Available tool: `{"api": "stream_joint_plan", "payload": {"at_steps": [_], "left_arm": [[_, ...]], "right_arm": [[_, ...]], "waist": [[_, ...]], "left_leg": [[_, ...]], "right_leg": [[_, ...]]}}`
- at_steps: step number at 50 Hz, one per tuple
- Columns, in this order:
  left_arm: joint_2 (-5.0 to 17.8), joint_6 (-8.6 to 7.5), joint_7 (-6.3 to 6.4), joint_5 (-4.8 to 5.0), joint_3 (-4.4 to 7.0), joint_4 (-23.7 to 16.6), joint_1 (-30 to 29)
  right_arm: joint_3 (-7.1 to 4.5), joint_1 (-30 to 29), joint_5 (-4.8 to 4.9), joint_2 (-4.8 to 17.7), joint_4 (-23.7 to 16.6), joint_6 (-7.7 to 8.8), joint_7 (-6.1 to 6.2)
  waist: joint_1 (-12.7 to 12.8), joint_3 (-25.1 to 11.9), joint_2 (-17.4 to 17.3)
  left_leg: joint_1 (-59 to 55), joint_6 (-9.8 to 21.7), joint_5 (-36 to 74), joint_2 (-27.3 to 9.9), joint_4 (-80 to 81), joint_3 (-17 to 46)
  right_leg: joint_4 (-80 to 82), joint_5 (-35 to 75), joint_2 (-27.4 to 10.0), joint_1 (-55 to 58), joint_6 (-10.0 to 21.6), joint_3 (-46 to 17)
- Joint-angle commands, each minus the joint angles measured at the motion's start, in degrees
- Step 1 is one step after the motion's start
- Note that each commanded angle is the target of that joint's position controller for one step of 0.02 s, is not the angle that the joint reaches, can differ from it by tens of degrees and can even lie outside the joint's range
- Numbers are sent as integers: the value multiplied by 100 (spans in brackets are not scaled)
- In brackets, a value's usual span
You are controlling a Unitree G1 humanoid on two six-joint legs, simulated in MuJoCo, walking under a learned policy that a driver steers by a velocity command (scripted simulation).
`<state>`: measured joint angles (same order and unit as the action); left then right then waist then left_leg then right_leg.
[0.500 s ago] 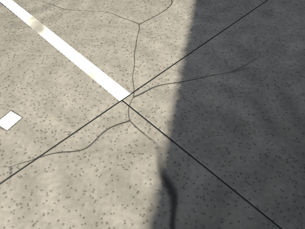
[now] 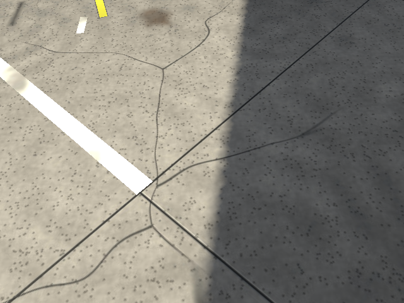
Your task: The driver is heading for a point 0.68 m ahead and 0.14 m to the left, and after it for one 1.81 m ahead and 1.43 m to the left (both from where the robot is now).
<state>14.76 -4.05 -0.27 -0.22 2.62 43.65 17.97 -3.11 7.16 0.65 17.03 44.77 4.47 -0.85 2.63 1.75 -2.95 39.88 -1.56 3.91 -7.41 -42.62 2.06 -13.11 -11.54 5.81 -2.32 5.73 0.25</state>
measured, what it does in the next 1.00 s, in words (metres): walks ahead, turning left: left foot, then right foot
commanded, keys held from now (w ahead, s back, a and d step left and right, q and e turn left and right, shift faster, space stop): w+q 0.42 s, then w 0.30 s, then w+q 0.28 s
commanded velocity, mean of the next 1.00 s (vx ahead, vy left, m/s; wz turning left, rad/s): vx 0.50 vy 0.00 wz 0.34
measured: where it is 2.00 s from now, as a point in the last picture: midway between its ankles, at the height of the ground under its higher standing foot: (127, 165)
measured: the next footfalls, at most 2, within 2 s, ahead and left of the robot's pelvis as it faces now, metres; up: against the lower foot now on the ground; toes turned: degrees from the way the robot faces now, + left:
left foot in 0.22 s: +0.31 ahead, +0.14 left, +0.00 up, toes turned +7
right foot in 0.68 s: +0.62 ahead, -0.02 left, +0.00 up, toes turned +19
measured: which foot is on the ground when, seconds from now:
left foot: up 0.00-0.20, down 0.22-0.70, up 0.72-1.00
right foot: down 0.00-0.24, up 0.26-0.66, down 0.68-1.00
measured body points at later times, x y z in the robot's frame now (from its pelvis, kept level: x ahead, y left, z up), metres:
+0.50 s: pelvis +0.30 +0.06 +0.00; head +0.33 +0.07 +0.45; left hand +0.42 +0.35 -0.09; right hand +0.45 -0.20 -0.11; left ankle +0.27 +0.14 -0.75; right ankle +0.48 -0.09 -0.69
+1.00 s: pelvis +0.59 +0.07 +0.00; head +0.61 +0.07 +0.45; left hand +0.51 +0.34 -0.12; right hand +0.84 -0.11 -0.11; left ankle +0.64 +0.28 -0.68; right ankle +0.58 -0.03 -0.75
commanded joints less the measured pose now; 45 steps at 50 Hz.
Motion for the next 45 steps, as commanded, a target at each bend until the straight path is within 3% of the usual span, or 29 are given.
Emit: {"api": "stream_joint_plan", "payload": {"at_steps": [1, 6, 9, 10, 11, 12, 13, 14, 15, 16, 17, 19, 21, 25, 29, 32, 33, 34, 35, 36, 37, 38, 39, 40, 42, 45], "left_arm": [[988, -98, 53, -8, 255, -134, 117], [1015, 39, 87, 13, 284, 131, 289], [1214, 153, 197, 5, 327, 66, 89], [1252, 208, 238, 0, 322, 25, -17], [1241, 202, 282, -4, 290, -56, -118], [631, 59, 198, -112, 89, -299, 444], [611, -153, 84, -94, 13, -269, 360], [972, -316, -27, 156, 104, -440, -193], [975, -407, -56, 213, 77, -571, -546], [948, -432, -35, 93, 94, -592, -688], [986, -386, -6, -15, 143, -591, -642], [860, -255, 15, -71, 134, -599, -383], [702, -168, 56, -84, 76, -659, -489], [451, -203, 15, -48, -45, -775, -1286], [660, -284, -75, 49, 27, -908, -1696], [825, -330, -100, 48, 122, -878, -1386], [938, -342, -79, 21, 196, -753, -933], [1174, -366, -48, -47, 284, -650, -207], [1718, -334, -37, -113, 432, -530, 526], [1565, -260, -105, 35, 435, -285, 957], [1128, -243, -98, 91, 304, -346, 695], [954, -207, -70, 36, 240, -419, 326], [820, -196, -67, -16, 182, -430, 41], [699, -215, -57, -54, 142, -418, -147], [630, -260, -47, -52, 132, -362, -266], [795, -313, -27, -38, 198, -208, -202]], "right_arm": [[-4, -614, 65, 253, -453, 86, -84], [22, -977, 73, 240, -726, 130, -292], [-110, -359, 26, 506, -698, 91, -331], [-236, 332, 19, 745, -560, 72, -300], [-373, 1206, 21, 1038, -422, 46, -227], [-526, 1787, -9, 1616, -400, 28, -161], [-418, 1833, 62, 1256, -377, 32, -150], [-336, 1646, 49, 972, -397, 10, -111], [-300, 1295, 41, 847, -490, -6, -88], [-257, 940, 38, 729, -572, -24, -80], [-202, 717, -14, 606, -663, -24, -61], [-212, 519, -33, 639, -770, -38, -20], [-262, 535, -16, 804, -769, -33, 43], [-267, 950, 39, 834, -578, -65, 121], [-247, 1326, 59, 837, -387, -104, 105], [-257, 1265, 24, 864, -351, -151, 105], [-224, 1226, 8, 774, -367, -162, 100], [-128, 1220, -35, 540, -430, -156, 89], [-1, 1901, -13, 166, -512, -81, 91], [24, 2007, 65, 222, -507, -23, 88], [-107, 1488, 153, 741, -538, -14, 86], [-116, 965, 139, 773, -662, -26, 90], [-110, 723, 68, 694, -727, -40, 86], [-137, 728, 37, 625, -725, -65, 80], [-132, 978, 78, 445, -626, -145, 63], [-121, 797, 49, 309, -700, -216, 81]], "waist": [[203, 177, 572], [274, 312, 513], [-152, -297, 856], [-540, -705, 837], [-1023, -1180, 617], [-795, -1984, -688], [-847, -2518, -782], [-979, -1793, -425], [-844, -1138, 27], [-601, -617, 413], [-391, -385, 367], [-148, -305, 81], [-131, -222, 8], [-580, -252, -128], [-756, -198, -215], [-480, -171, -354], [-237, -356, -319], [104, -969, -48], [79, -1919, 1215], [169, -2102, 2174], [300, -1277, 1341], [273, -742, 867], [163, -331, 658], [4, -190, 777], [-151, -197, 985], [-164, -86, 765]], "left_leg": [[-254, 100, 690, 163, 663, -136], [230, 419, -130, 445, 1167, -203], [-785, 729, -1012, 958, 1070, -691], [-1709, 887, -1002, 1170, 1182, -788], [-3304, 1175, -620, 881, 1352, -202], [-5739, 2263, -1028, -657, 1325, 2566], [-6544, 2674, -1510, -1187, 2202, 4522], [-6110, 2312, -1909, -984, 2388, 3724], [-5223, 2094, -1781, -777, 2503, 3019], [-4292, 1956, -1295, -554, 2649, 2541], [-3636, 1902, -781, -369, 2809, 2202], [-2898, 1954, -228, -171, 3010, 1892], [-2355, 1914, 139, 6, 3071, 1456], [-2168, 1493, -401, 321, 2976, 904], [-2887, 1362, -946, -66, 2602, 1346], [-3293, 1191, -591, -290, 2130, 1636], [-3288, 1074, 24, -93, 1649, 1529], [-2964, 878, 61, 233, 499, 1208], [-1297, 449, -1359, 995, -1550, 568], [-17, 286, -3679, 1243, -2691, 560], [532, 347, -3397, 917, -3176, 814], [574, 372, -2914, 676, -3142, 617], [463, 360, -2544, 513, -2819, 543], [227, 345, -2257, 336, -2500, 562], [-178, 280, -1987, 257, -2248, 487], [113, 154, -1496, 229, -1815, 544]], "right_leg": [[617, 1525, -1537, -162, 470, -279], [109, 2675, -1937, 1037, 409, 2], [-1099, 5651, -1902, 1296, 201, 258], [-2071, 6150, -1774, 1080, 78, 405], [-3450, 5299, -1622, 30, -132, 525], [-5840, 1521, -662, -2513, -582, 502], [-6749, -2047, -34, -3724, -632, -478], [-6854, -1712, -469, -4300, -507, -850], [-6419, -1260, -742, -4322, -436, -743], [-5807, -1021, -926, -4108, -468, -635], [-5417, -843, -1071, -3722, -536, -605], [-4947, -740, -1132, -3283, -739, -496], [-4235, -400, -1090, -3084, -941, -314], [-2434, 1569, -856, -2494, -1036, -166], [-1748, 1629, -807, -2544, -814, -321], [-1489, 962, -758, -2228, -509, -251], [-1340, 867, -676, -1621, -352, -137], [-1470, 970, -1160, -491, -48, -565], [-1401, 429, -2361, 1614, 807, -2557], [-483, -1164, -2866, 2130, 1214, -4464], [-325, -2031, -2754, 1601, 923, -4072], [-289, -1709, -2547, 914, 696, -3249], [-135, -1070, -2312, 256, 637, -2618], [-6, -571, -2131, -135, 559, -2175], [240, 61, -1925, -482, 493, -1513], [454, 933, -1995, -471, 583, -904]]}}
Over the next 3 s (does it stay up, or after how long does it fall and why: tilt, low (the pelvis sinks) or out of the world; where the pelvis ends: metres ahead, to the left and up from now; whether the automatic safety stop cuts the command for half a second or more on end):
stays up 1.34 0.85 0.00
